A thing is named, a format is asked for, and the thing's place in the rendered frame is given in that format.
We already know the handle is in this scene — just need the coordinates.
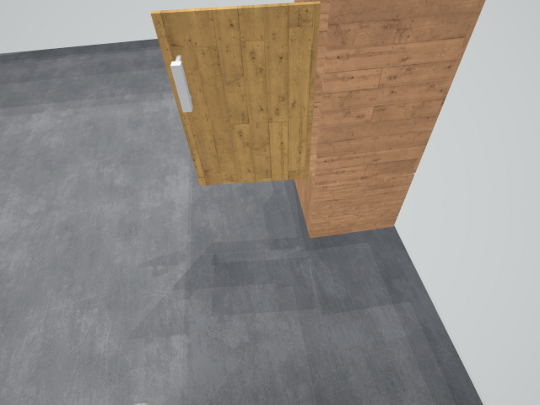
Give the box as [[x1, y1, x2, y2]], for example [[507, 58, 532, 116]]
[[170, 55, 193, 112]]

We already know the cupboard door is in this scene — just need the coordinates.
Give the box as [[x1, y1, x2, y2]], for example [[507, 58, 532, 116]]
[[151, 1, 321, 186]]

